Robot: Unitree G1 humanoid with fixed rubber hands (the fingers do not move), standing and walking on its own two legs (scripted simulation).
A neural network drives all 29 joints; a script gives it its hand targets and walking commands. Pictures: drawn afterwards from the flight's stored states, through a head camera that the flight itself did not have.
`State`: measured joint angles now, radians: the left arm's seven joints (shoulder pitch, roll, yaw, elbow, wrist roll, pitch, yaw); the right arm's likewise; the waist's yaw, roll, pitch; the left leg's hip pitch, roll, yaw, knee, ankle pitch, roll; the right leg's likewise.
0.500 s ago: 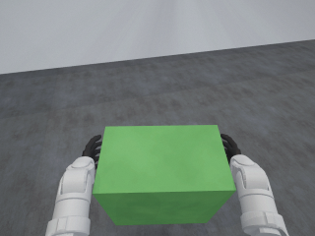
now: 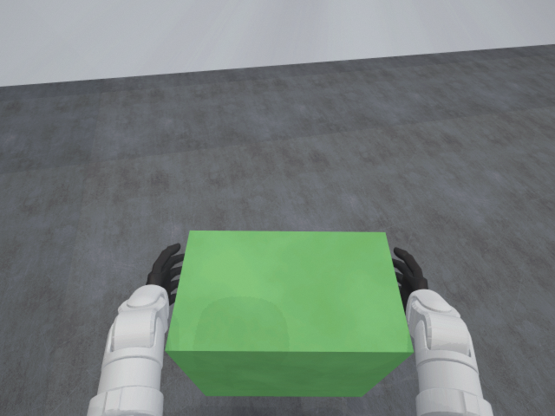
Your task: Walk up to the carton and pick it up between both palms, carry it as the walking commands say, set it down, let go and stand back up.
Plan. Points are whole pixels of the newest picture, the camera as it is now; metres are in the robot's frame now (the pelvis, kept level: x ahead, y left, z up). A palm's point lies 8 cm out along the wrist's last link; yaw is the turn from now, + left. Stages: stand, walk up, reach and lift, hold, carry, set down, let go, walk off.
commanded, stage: set down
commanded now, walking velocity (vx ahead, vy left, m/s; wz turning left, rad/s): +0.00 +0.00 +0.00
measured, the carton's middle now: (285, 323) +0.27 -0.02 -0.07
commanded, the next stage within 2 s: none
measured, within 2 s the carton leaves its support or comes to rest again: neither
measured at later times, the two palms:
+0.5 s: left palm (175, 317) +0.29 +0.17 -0.09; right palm (395, 310) +0.29 -0.21 -0.08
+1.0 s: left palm (180, 318) +0.33 +0.18 -0.17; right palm (372, 316) +0.32 -0.20 -0.17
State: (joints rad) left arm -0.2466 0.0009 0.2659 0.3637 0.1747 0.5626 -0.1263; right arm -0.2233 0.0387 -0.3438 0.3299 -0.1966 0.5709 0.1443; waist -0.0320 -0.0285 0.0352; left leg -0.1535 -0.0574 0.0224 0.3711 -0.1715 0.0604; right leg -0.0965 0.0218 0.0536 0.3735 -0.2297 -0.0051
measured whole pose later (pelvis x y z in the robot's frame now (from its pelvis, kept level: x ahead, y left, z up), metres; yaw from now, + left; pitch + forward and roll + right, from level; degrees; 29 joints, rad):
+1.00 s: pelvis -0.06 -0.02 -0.11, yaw +1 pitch +30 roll -1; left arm -0.61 0.08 0.39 0.61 0.19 0.29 -0.15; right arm -0.56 0.03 -0.45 0.56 -0.15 0.28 0.07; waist -0.01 -0.02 -0.14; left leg -1.30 -0.03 0.00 1.10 -0.33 0.03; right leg -1.24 0.06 -0.01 1.14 -0.43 -0.03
